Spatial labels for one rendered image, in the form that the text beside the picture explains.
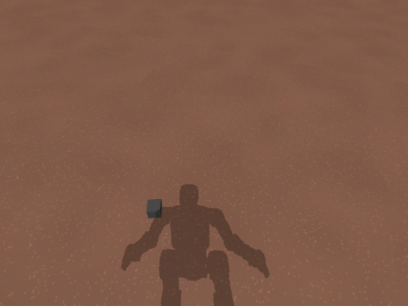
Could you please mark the cube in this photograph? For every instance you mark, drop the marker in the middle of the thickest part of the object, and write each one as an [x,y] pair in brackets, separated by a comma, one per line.
[154,208]

